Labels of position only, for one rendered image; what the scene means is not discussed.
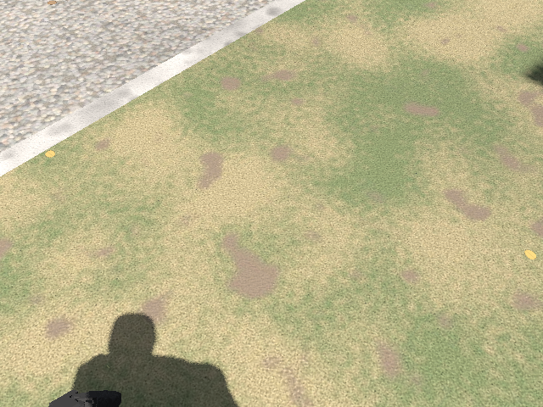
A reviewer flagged left robot hand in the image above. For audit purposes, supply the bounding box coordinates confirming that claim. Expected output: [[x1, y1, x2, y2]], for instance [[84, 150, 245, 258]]
[[48, 390, 121, 407]]

